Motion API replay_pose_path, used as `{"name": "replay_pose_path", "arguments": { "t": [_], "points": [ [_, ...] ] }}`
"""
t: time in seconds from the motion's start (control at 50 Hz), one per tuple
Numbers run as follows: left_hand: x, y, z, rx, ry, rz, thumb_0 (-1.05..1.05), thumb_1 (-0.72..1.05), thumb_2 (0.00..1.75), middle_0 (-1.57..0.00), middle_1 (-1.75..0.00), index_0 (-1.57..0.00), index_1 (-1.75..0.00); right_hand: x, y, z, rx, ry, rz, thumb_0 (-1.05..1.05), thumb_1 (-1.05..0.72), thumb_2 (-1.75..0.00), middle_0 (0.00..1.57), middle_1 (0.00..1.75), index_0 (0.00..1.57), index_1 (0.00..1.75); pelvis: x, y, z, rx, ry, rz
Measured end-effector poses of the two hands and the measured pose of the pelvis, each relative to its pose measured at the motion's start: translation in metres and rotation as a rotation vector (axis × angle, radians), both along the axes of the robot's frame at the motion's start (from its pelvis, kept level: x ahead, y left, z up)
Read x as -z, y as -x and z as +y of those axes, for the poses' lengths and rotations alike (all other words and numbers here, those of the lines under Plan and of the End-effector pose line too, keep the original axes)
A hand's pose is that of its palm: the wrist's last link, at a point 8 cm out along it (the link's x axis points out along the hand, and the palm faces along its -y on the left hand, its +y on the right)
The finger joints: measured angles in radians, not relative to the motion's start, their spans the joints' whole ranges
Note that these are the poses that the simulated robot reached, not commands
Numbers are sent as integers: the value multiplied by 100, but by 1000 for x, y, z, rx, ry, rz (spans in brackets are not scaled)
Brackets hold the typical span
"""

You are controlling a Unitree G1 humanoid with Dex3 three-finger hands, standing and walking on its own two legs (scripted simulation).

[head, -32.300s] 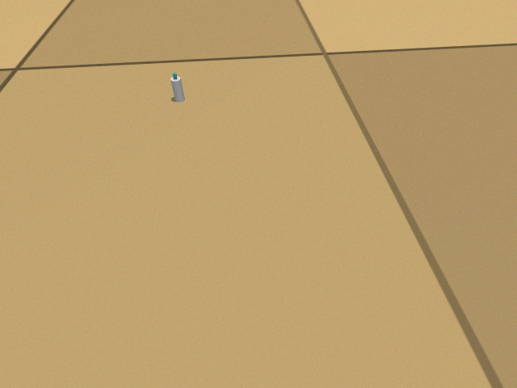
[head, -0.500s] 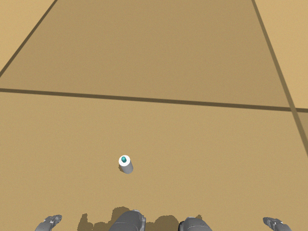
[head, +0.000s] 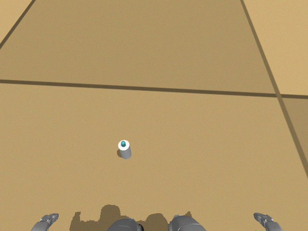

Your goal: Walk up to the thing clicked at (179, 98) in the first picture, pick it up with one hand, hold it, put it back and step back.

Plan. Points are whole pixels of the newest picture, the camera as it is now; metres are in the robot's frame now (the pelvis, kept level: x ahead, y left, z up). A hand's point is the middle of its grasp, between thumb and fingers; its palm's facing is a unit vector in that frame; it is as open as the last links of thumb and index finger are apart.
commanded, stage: step back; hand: left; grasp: from the side
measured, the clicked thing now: (124, 148) +0.57 +0.18 -0.66
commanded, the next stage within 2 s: none
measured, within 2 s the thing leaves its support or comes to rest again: neither
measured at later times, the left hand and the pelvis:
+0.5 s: hand out of the picture +0.00 +0.28 -0.15, palm faces +0.00 -0.94 -0.35, open 7.4 cm; pelvis -0.13 +0.02 +0.00, yaw +2 degrees
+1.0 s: hand out of the picture -0.21 +0.22 -0.13, palm faces -0.05 -0.91 -0.40, open 7.4 cm; pelvis -0.29 -0.04 +0.00, yaw -3 degrees
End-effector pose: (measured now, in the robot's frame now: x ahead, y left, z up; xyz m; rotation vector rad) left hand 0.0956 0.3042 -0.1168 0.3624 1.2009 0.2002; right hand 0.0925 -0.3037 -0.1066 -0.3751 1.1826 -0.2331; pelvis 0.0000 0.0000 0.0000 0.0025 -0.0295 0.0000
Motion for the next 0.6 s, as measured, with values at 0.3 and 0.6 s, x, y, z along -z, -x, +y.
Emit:
{"name": "replay_pose_path", "arguments": {
  "t": [0.3,0.6],
  "points": [
    [-30,47,-7,16,-24,-122,1,90,90,-20,-30,-21,-30,1,55,-6,-35,-26,-8,1,-90,-90,20,30,21,30,-7,66,-3,-5,-23,11],
    [-5,147,20,-24,43,-79,1,90,90,-20,-30,-21,-30,-31,163,11,-49,56,12,1,-90,-89,20,30,21,30,-10,153,13,-6,39,-1]
  ]
}}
